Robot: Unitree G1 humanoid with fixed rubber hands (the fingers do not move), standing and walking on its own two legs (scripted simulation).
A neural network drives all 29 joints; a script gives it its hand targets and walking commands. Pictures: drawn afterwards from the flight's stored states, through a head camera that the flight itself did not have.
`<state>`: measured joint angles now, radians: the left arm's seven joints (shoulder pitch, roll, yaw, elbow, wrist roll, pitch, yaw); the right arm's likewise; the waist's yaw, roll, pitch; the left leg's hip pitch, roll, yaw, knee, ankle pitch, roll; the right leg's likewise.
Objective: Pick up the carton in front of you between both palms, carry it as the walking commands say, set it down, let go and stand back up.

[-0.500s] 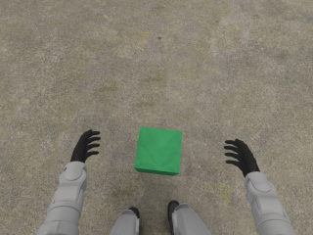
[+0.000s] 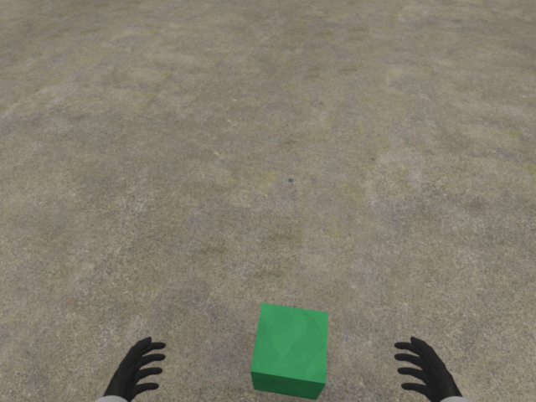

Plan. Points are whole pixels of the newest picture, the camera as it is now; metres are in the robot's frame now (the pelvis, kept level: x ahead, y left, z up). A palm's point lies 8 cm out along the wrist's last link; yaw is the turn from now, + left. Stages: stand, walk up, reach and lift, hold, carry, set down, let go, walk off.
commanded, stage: let go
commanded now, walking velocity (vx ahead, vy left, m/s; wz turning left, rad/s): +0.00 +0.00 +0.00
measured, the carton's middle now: (289, 352) +0.38 -0.04 -0.65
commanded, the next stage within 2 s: stand in 0.30 s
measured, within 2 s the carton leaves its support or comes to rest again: neither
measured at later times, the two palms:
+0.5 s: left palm out of the picture +0.12 +0.24 -0.10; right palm out of the picture +0.13 -0.28 -0.10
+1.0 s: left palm out of the picture +0.15 +0.22 -0.13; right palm out of the picture +0.06 -0.29 -0.13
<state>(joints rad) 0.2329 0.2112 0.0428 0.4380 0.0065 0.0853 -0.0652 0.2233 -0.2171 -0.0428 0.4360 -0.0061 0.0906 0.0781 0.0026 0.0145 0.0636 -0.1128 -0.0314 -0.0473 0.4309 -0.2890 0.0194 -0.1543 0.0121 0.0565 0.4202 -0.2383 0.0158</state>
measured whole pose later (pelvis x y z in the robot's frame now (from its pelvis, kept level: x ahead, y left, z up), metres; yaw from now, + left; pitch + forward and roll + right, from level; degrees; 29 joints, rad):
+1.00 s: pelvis +0.04 -0.02 -0.02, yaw -7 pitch +3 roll +0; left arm 0.32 0.24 0.01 0.77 0.01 -0.01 0.03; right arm 0.38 -0.28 0.01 0.74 -0.02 0.00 -0.05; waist -0.03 0.01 -0.07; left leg -0.19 0.04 0.08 0.61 -0.47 -0.02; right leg -0.32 0.09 0.14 0.68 -0.41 -0.03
